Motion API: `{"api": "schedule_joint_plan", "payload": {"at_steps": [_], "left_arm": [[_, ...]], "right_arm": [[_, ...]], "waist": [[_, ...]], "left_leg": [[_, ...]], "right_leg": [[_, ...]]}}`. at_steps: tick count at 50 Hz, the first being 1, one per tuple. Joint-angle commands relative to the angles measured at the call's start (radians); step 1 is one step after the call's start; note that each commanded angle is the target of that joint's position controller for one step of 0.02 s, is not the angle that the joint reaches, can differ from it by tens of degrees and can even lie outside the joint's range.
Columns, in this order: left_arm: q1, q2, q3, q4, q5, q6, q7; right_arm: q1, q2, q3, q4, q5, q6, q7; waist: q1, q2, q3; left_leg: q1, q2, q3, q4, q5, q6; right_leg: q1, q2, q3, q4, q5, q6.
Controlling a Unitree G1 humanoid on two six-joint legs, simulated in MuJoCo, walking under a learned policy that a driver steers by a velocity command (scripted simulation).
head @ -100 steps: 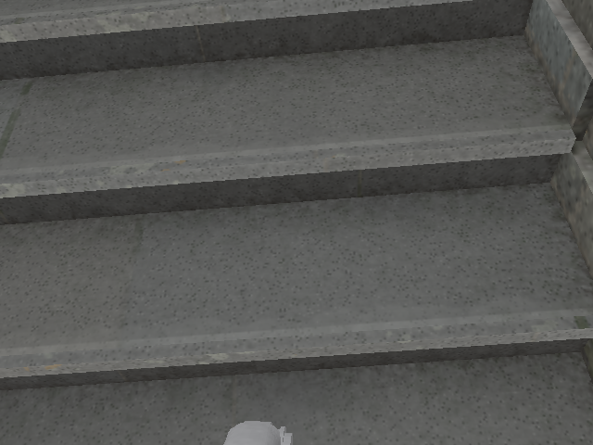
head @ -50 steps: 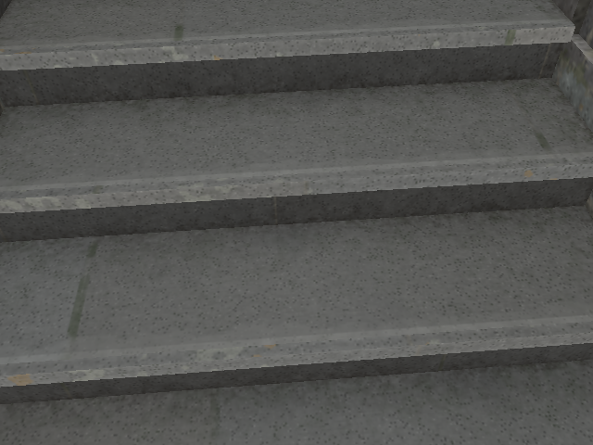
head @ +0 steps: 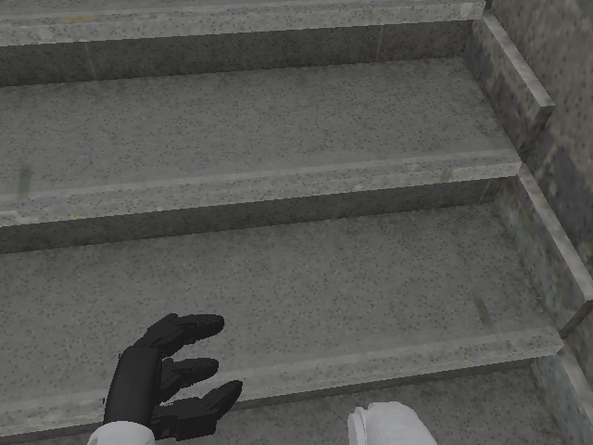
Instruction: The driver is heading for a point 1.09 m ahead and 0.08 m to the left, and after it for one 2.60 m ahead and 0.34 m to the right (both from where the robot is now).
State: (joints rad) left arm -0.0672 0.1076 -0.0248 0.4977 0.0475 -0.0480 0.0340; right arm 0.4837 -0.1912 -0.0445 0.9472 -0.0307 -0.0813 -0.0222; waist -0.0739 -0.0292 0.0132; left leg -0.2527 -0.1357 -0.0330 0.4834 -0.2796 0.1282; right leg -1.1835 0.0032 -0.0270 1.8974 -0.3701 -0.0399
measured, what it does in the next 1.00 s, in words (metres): climbs: right foot 0.15 m higher, then left foot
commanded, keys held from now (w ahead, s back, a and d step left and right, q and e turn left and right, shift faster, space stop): s+q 0.14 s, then q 0.02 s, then w+q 0.02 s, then w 0.82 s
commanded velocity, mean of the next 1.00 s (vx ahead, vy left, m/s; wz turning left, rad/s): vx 0.27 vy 0.00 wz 0.21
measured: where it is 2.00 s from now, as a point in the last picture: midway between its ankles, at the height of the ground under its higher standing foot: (217, 147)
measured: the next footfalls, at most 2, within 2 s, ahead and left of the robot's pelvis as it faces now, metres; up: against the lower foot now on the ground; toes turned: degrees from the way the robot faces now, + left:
right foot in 0.18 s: +0.27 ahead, -0.09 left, +0.15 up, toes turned +8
left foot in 0.72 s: +0.25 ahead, +0.13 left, +0.15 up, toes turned +15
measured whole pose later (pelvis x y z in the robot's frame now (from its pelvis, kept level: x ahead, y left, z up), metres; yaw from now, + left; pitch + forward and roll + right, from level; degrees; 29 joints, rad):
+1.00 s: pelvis +0.32 +0.06 +0.15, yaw +11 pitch +4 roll +0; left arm 0.07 0.09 0.01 0.69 0.03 -0.03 0.01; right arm 0.65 -0.09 -0.01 1.03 -0.03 -0.13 0.02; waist -0.05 -0.06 -0.10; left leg -0.11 -0.03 0.07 0.42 -0.38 0.05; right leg -1.23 0.00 -0.02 2.11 -0.35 -0.13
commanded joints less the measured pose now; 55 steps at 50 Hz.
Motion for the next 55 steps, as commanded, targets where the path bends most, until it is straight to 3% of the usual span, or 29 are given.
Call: {"api": "schedule_joint_plan", "payload": {"at_steps": [1,5,6,7,8,9,10,11,13,14,16,19,21,25,28,30,31,35,36,37,38,40,42,43,46,50,52,54,55], "left_arm": [[-0.091,-0.002,-0.023,-0.13,0.011,0.016,0.013],[-0.049,0.02,-0.025,-0.12,-0.032,0.063,0.024],[0.027,0.048,-0.021,-0.103,-0.056,0.065,0.034],[0.176,0.081,0.003,-0.069,-0.076,0.073,0.057],[0.282,0.135,0.031,-0.019,-0.075,0.07,0.06],[0.345,0.176,0.055,0.004,-0.047,0.052,0.053],[0.293,0.259,0.081,0.001,-0.014,0.042,0.038],[0.209,0.195,0.076,-0.025,-0.023,0.069,0.038],[0.091,0.05,0.048,0.035,-0.025,0.07,0.039],[0.147,0.036,0.047,0.1,-0.015,0.055,0.044],[0.228,0.038,0.053,0.176,-0.005,0.019,0.04],[0.373,0.055,0.058,0.289,-0.025,-0.036,0.011],[0.422,0.074,0.067,0.341,-0.034,-0.048,0.002],[0.419,0.166,0.1,0.358,-0.041,-0.07,0.013],[0.414,0.215,0.132,0.351,-0.036,-0.073,0.033],[0.433,0.253,0.156,0.347,-0.016,-0.077,0.013],[0.438,0.246,0.16,0.357,-0.013,-0.066,-0.005],[0.372,0.165,0.142,0.349,-0.02,-0.012,-0.028],[0.355,0.113,0.128,0.323,-0.028,-0.019,-0.039],[0.372,0.038,0.105,0.291,-0.033,-0.035,-0.048],[0.406,0.077,0.116,0.291,-0.015,-0.049,-0.049],[0.27,0.09,0.107,0.252,-0.001,-0.053,-0.058],[0.3,0.061,0.093,0.255,0.004,-0.034,-0.076],[0.28,0.02,0.081,0.255,-0.016,-0.021,-0.067],[0.094,-0.039,0.033,0.145,-0.019,-0.006,-0.032],[-0.073,-0.035,-0.003,0.008,-0.018,0.008,-0.017],[-0.172,-0.004,-0.012,-0.051,-0.028,0.016,-0.024],[-0.13,-0.021,-0.028,-0.04,-0.065,0.023,-0.037],[-0.019,-0.043,-0.034,0.003,-0.086,0.022,-0.028]], "right_arm": [[0.08,-0.12,-0.03,-0.047,0.011,0.015,-0.022],[0.019,-0.2,-0.065,-0.147,0.009,0.064,-0.041],[-0.051,-0.215,-0.074,-0.181,0.014,0.059,-0.035],[-0.141,-0.225,-0.087,-0.207,0.012,0.049,-0.036],[-0.161,-0.233,-0.094,-0.213,0.024,0.043,-0.028],[-0.181,-0.223,-0.099,-0.222,0.042,0.026,-0.017],[-0.155,-0.112,-0.078,-0.291,0.042,0.027,0.012],[-0.082,-0.122,-0.076,-0.26,-0.021,0.024,0.025],[-0.066,-0.041,-0.049,-0.276,-0.052,0.045,0.033],[-0.068,-0.004,-0.027,-0.276,-0.054,0.056,0.03],[-0.049,0.035,0.002,-0.259,-0.031,0.065,0.028],[-0.163,0.061,0.024,-0.299,-0.008,0.069,0.008],[-0.193,0.075,0.038,-0.342,-0.016,0.068,0.008],[-0.26,-0.02,0.022,-0.37,-0.033,0.054,0.024],[-0.329,-0.027,0.019,-0.393,0.011,0.055,0.044],[-0.285,-0.01,0.009,-0.339,0.053,0.062,0.043],[-0.207,-0.007,0.005,-0.297,0.051,0.063,0.04],[0.08,0.007,-0.019,-0.145,0.022,0.032,0.007],[0.164,-0.026,-0.025,-0.124,0.004,0.008,0.006],[0.138,-0.1,-0.025,-0.156,0.002,-0.01,0.009],[0.127,-0.111,-0.045,-0.154,0.001,-0.002,0.0],[0.007,-0.054,-0.025,-0.152,0.017,-0.03,0.012],[0.026,-0.005,-0.008,-0.11,0.008,-0.041,0.018],[0.11,0.016,-0.001,-0.049,-0.007,-0.045,0.022],[0.174,-0.001,0.008,0.017,-0.007,-0.063,0.038],[0.16,-0.01,0.021,0.07,0.01,-0.067,0.029],[0.188,-0.014,0.022,0.101,0.019,-0.048,0.005],[0.13,-0.014,0.03,0.069,0.046,-0.031,-0.027],[0.101,-0.043,0.028,0.06,0.062,-0.034,-0.029]], "waist": [[0.021,0.035,-0.056],[0.02,0.088,-0.189],[0.057,0.121,-0.194],[0.148,0.264,-0.267],[0.176,0.296,-0.319],[0.228,0.185,-0.343],[0.186,-0.292,-0.403],[0.144,-0.269,-0.48],[-0.005,-0.049,-0.155],[-0.021,0.061,-0.037],[-0.008,0.072,0.01],[0.022,-0.005,0.004],[0.004,-0.061,-0.004],[0.021,-0.038,-0.042],[0.051,-0.062,-0.053],[0.072,-0.139,-0.083],[0.059,-0.142,-0.092],[-0.053,0.055,0.034],[-0.069,0.205,0.003],[-0.006,0.227,-0.013],[0.019,0.237,-0.044],[0.063,0.042,0.094],[0.085,0.043,0.059],[0.052,0.095,0.027],[0.043,0.06,0.082],[0.081,0.103,0.143],[0.042,0.128,0.139],[0.063,0.09,0.088],[0.116,0.136,-0.023]], "left_leg": [[0.165,0.199,-0.21,-0.089,0.919,-0.014],[0.306,0.271,-0.196,-0.135,1.432,-0.035],[0.243,0.262,-0.165,-0.101,1.619,-0.048],[0.181,0.252,-0.163,-0.039,1.945,-0.068],[0.199,0.263,-0.197,0.053,1.879,-0.069],[0.138,0.228,-0.175,0.23,1.554,-0.073],[-0.192,-0.029,-0.11,0.736,0.189,-0.147],[-0.234,-0.082,-0.204,1.202,-0.116,-0.155],[-0.426,0.011,-0.152,1.272,0.028,-0.12],[-0.458,0.037,-0.141,1.165,0.033,-0.109],[-0.472,0.029,-0.128,1.236,0.085,-0.104],[-0.584,0.029,-0.133,1.272,0.18,-0.091],[-0.688,0.06,-0.165,1.261,0.174,-0.088],[-0.747,0.161,-0.038,1.108,0.194,-0.121],[-0.496,0.239,0.014,0.672,0.007,-0.126],[-0.224,0.213,0.082,0.5,-0.111,-0.094],[-0.126,0.185,0.114,0.425,-0.153,-0.066],[0.199,0.083,0.186,-0.051,-0.101,-0.034],[0.315,0.263,-0.128,-0.174,-0.262,-0.019],[0.373,0.462,-0.535,-0.294,-0.38,0.01],[0.306,0.543,-0.762,-0.408,-0.562,0.094],[0.179,0.454,-0.512,-0.349,-0.406,0.08],[0.144,0.359,-0.304,-0.275,-0.233,0.036],[0.169,0.373,-0.289,-0.242,-0.148,0.049],[0.181,0.395,-0.24,-0.223,0.0,0.046],[0.099,0.353,-0.135,-0.308,0.083,0.017],[0.074,0.305,-0.078,-0.417,0.161,0.029],[0.02,0.311,0.024,-0.534,0.615,0.063],[-0.015,0.304,0.101,-0.433,1.167,0.077]], "right_leg": [[-0.117,0.002,-0.052,-0.06,-0.024,0.018],[0.217,0.006,-0.053,-0.401,-0.075,-0.006],[0.394,0.03,-0.059,-0.569,-0.087,-0.023],[0.655,0.068,-0.06,-0.7,-0.013,-0.056],[0.786,0.069,-0.013,-0.827,0.013,-0.07],[0.953,0.043,0.05,-1.039,0.139,-0.107],[1.14,-0.282,0.549,-1.281,0.556,-0.306],[0.992,-0.357,0.864,-1.462,0.443,-0.39],[0.749,-0.231,0.629,-1.428,-0.392,-0.265],[0.657,-0.182,0.485,-1.387,-0.42,-0.189],[0.579,-0.139,0.367,-1.371,-0.361,-0.164],[0.652,-0.122,0.324,-1.414,-0.279,-0.175],[0.715,-0.147,0.365,-1.453,-0.325,-0.187],[0.785,-0.198,0.405,-1.579,-0.36,-0.235],[0.742,-0.213,0.363,-1.699,-0.332,-0.215],[0.685,-0.227,0.285,-1.753,-0.238,-0.191],[0.669,-0.218,0.226,-1.731,-0.274,-0.204],[0.575,-0.112,0.078,-1.335,-0.23,-0.183],[0.428,-0.029,-0.025,-0.954,-0.085,-0.128],[0.197,0.021,-0.015,-0.665,-0.036,-0.078],[0.139,-0.011,0.065,-0.481,0.031,-0.054],[0.046,-0.059,0.096,-0.31,0.171,-0.014],[0.048,-0.064,0.073,-0.207,0.192,-0.02],[-0.033,-0.017,0.035,0.082,0.157,-0.04],[-0.279,-0.003,0.052,0.312,0.043,-0.088],[-0.309,-0.047,0.003,0.179,-0.03,-0.099],[-0.205,-0.075,-0.113,-0.064,-0.06,-0.081],[0.207,-0.092,-0.171,-0.455,-0.037,-0.114],[0.515,-0.022,-0.223,-0.545,-0.012,-0.146]]}}
Velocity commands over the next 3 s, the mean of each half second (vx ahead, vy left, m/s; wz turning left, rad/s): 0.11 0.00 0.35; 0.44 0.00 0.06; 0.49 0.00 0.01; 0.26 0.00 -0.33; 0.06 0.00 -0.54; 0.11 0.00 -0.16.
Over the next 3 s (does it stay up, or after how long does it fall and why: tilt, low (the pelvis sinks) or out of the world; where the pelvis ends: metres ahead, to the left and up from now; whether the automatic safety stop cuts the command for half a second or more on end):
stays up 1.06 0.12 0.52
